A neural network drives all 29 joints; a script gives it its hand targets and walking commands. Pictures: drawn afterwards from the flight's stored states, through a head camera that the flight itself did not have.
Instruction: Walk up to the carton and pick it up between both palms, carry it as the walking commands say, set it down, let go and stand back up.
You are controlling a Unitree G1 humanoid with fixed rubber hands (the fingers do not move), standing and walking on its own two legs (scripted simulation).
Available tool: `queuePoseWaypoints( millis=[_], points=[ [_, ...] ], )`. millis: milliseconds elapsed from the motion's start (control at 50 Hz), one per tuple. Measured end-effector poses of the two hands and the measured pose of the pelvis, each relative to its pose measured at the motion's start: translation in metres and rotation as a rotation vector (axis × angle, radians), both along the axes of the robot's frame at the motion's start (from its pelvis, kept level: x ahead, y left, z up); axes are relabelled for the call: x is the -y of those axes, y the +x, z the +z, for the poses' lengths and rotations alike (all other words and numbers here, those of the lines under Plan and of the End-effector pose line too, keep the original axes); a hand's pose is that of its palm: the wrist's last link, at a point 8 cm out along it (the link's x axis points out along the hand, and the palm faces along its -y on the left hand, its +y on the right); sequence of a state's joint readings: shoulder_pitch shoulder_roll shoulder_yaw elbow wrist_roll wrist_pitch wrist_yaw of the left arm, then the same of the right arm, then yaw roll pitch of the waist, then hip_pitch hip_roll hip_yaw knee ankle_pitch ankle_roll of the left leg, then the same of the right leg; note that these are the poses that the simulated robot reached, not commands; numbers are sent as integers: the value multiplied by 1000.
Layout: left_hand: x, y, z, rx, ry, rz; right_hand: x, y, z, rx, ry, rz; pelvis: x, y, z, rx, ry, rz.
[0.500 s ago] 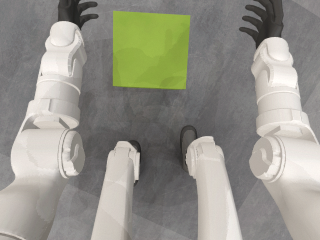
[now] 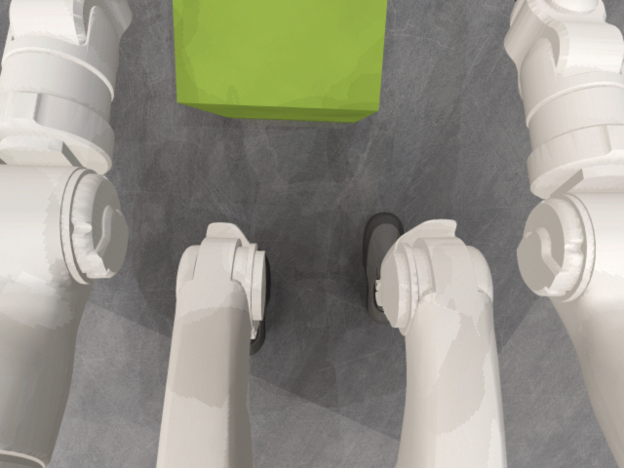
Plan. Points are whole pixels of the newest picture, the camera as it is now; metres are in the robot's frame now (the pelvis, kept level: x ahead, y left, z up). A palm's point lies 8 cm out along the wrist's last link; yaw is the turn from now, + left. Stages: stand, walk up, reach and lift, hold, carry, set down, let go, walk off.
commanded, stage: reach and lift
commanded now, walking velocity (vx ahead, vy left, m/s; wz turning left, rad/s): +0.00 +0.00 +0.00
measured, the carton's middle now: (288, 34) +0.55 +0.03 -0.31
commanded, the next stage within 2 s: none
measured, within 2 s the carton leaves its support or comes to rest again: leaves its support in 1.84 s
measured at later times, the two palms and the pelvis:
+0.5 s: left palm (156, 4) +0.57 +0.17 -0.26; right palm out of the picture +0.56 -0.21 -0.25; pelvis +0.01 +0.02 -0.06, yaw +0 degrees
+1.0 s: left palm out of the picture +0.58 +0.16 -0.23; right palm (470, 1) +0.56 -0.18 -0.23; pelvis -0.01 +0.01 -0.05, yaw +1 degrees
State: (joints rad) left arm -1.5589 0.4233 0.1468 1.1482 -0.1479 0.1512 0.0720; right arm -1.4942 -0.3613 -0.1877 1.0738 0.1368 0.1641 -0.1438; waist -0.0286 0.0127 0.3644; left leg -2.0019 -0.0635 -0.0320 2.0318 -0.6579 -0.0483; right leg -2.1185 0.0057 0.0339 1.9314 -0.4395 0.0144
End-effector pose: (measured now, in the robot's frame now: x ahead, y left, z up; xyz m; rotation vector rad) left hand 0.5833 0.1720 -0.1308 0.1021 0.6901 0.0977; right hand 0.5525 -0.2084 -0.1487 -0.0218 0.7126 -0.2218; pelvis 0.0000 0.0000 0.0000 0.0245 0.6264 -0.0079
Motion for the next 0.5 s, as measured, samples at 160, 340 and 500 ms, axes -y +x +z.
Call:
queuePoseWaypoints(
  millis=[160,340,500],
  points=[
    [-1,-10,-49,-49,-11,-20,-5,-3,-37,-21,-6,19,-6,-2,-31,-33,-9,13],
    [-5,-7,-112,-18,-17,-30,-6,-5,-106,-47,-6,-10,-11,-2,-50,6,-32,27],
    [-1,-10,-129,-26,-25,-44,0,12,-98,14,-11,-56,-15,12,-62,24,-50,29]
  ],
)
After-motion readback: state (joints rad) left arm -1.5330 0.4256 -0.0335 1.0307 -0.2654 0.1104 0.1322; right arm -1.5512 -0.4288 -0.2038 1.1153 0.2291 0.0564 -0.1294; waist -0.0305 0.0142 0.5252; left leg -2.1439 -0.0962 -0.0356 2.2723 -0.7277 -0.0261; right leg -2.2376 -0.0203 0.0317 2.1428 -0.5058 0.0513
